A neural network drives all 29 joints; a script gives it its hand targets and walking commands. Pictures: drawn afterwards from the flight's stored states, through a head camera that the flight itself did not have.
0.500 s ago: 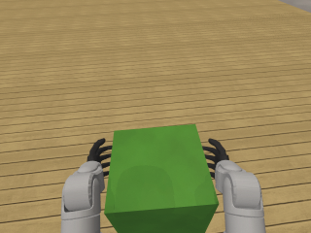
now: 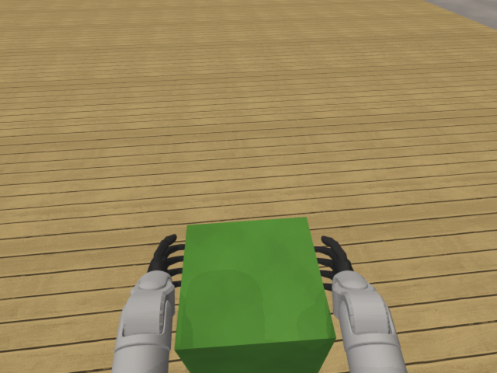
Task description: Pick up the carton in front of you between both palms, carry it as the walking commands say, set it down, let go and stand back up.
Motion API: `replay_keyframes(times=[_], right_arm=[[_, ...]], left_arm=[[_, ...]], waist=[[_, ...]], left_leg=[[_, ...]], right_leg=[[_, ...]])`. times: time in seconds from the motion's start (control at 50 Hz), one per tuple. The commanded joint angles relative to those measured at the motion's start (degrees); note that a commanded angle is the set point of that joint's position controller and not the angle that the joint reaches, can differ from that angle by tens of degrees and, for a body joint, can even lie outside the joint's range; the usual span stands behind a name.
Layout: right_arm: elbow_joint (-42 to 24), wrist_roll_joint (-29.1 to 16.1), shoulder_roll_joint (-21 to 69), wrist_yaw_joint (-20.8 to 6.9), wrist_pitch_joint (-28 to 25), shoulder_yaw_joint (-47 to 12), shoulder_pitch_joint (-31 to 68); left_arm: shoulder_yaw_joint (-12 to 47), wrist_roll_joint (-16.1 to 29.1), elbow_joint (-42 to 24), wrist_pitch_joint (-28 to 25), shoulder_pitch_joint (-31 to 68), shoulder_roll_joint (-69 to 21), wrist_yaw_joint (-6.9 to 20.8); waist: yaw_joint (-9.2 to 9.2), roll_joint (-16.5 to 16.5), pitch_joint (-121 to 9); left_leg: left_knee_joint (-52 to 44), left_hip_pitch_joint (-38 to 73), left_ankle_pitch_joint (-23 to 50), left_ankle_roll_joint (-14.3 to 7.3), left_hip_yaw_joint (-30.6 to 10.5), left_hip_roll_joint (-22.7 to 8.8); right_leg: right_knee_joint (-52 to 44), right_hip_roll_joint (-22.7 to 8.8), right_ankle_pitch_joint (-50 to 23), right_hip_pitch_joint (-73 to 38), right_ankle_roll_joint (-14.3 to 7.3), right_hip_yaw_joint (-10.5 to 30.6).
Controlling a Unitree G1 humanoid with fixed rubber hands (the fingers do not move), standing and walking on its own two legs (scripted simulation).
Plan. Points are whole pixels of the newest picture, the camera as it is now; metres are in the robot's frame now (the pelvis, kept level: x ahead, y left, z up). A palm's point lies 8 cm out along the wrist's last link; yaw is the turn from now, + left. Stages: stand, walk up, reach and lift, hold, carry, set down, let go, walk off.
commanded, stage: carry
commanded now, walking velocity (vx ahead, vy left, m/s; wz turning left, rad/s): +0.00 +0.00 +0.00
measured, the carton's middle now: (252, 306) +0.28 +0.00 -0.05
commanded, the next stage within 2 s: hold in 0.98 s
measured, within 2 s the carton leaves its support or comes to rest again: neither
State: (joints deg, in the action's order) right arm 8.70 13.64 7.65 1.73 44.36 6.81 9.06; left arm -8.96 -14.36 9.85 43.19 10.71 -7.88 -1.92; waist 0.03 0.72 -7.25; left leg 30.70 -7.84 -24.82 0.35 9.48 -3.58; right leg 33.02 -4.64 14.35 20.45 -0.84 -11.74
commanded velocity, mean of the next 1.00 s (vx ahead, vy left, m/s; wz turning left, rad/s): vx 0.00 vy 0.00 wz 0.00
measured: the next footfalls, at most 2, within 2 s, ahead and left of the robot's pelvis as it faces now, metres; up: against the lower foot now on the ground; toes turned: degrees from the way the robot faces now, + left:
none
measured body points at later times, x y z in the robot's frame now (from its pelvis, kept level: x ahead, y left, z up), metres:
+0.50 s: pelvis -0.04 +0.01 +0.00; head -0.07 +0.01 +0.45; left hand +0.26 +0.16 +0.04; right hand +0.25 -0.14 +0.03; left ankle -0.10 +0.10 -0.73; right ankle +0.03 -0.11 -0.73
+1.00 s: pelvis -0.05 +0.02 +0.00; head -0.08 +0.02 +0.45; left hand +0.25 +0.17 +0.04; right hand +0.24 -0.13 +0.03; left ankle -0.10 +0.10 -0.73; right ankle +0.03 -0.11 -0.73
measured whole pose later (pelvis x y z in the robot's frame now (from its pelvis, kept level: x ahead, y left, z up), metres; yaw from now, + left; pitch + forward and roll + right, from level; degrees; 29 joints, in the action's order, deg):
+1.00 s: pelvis -0.05 +0.02 +0.00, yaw +0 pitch +0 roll +0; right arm 9.4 13.8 8.0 1.8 42.7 8.4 11.3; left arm -10.8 -14.3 11.2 41.0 13.2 -8.3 -1.6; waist -0.1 0.6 -4.2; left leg 31.1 -10.4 -20.9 -2.2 9.9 -1.6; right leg 28.0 -5.7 6.4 20.6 -0.1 -10.2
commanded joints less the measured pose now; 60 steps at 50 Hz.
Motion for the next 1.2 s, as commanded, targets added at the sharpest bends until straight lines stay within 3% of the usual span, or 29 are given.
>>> replay_keyframes(times=[0.0,0.1,0.26,0.4,0.96,0.98,1.0,1.02,1.06,1.1,1.12,1.18], right_arm=[[-1.6,-12.2,48.3,-12.2,-7.4,-25.1,29.1],[1.8,-11.9,52.4,-13.3,-9.4,-25.2,30.7],[-2.1,-14.0,52.6,-13.4,-5.0,-28.2,28.0],[-3.6,-14.4,52.9,-13.4,-4.8,-28.7,29.6],[-3.8,-14.7,52.6,-13.5,-4.4,-29.1,28.8],[-5.2,-14.6,53.0,-13.6,-4.4,-27.9,23.1],[-8.1,-13.5,50.4,-13.6,-5.5,-28.2,25.3],[-8.8,-13.6,50.7,-13.5,-5.6,-28.6,25.8],[-9.4,-14.8,49.7,-14.1,-6.0,-30.6,28.2],[-8.4,-14.6,49.9,-13.9,-6.3,-30.5,27.9],[-8.0,-13.9,49.1,-14.0,-6.4,-29.6,27.8],[-3.0,-10.7,50.4,-12.7,-6.6,-24.9,27.1]], left_arm=[[25.9,12.3,1.6,-5.7,25.0,-48.9,13.2],[25.8,11.8,5.2,-7.8,26.1,-52.9,14.3],[28.8,13.7,1.2,-3.4,23.5,-53.1,14.4],[29.3,14.4,-0.2,-3.2,25.2,-53.2,14.6],[29.5,14.6,-0.4,-2.8,24.3,-53.0,14.6],[27.0,14.0,2.4,-4.0,20.5,-54.9,14.8],[25.7,11.8,1.8,-5.6,20.3,-53.1,14.1],[24.6,10.7,2.1,-6.1,18.7,-52.0,13.4],[23.8,9.8,2.7,-6.7,17.7,-51.7,12.2],[25.1,10.8,1.8,-6.7,20.4,-51.9,12.5],[25.3,10.8,1.8,-6.6,20.8,-52.2,12.7],[28.0,13.2,2.1,-6.8,29.0,-51.9,15.0]], waist=[[-0.04,0.0,-10.3],[0.02,-0.5,-10.9],[0.11,-0.4,-10.3],[0.1,-0.5,-9.2],[0.08,-0.5,-10.2],[-0.61,8.0,-1.8],[1.0,7.0,-3.5],[1.46,2.5,-4.4],[3.03,3.0,-6.6],[1.75,1.1,-5.6],[1.12,2.3,-4.9],[-3.41,0.7,-1.7]], left_leg=[[-5.1,-3.3,23.3,-0.6,-4.0,-5.6],[-5.8,-3.5,20.1,-1.2,-4.6,-5.5],[-6.4,-4.9,17.5,-1.6,-5.0,-5.5],[-7.5,-6.5,13.9,-2.0,-5.5,-5.5],[-6.4,-6.6,16.8,-2.5,-5.6,-5.4],[-13.5,-13.3,29.9,-3.1,-18.2,3.4],[-12.7,-12.3,33.4,-2.9,-18.2,3.5],[-11.1,-4.3,38.7,-2.7,-18.1,4.6],[-12.5,2.7,34.0,-1.9,-17.4,5.7],[-12.3,2.5,33.0,-1.4,-16.7,5.8],[-13.4,2.6,27.6,-1.3,-16.6,5.9],[-13.3,-2.8,21.4,-0.9,-15.9,5.8]], right_leg=[[-2.9,-5.4,-21.5,-10.6,-0.8,6.1],[-4.1,-5.4,-18.7,-10.7,-0.7,6.3],[-5.2,-5.6,-16.1,-9.9,-0.3,6.3],[-6.1,-5.6,-13.0,-9.4,0.0,6.5],[-5.7,-5.7,-14.7,-9.4,0.4,6.0],[-5.1,11.2,-21.9,-29.1,-1.3,13.6],[-6.4,9.8,-23.9,-29.9,-1.6,15.4],[-7.9,9.6,-25.2,-25.8,-1.1,16.2],[-9.4,10.1,-22.8,-24.1,0.3,15.9],[-10.1,10.9,-20.1,-24.3,0.7,15.4],[-10.5,10.9,-16.8,-23.6,0.9,15.2],[-10.7,11.2,-13.1,-24.9,-0.1,15.0]])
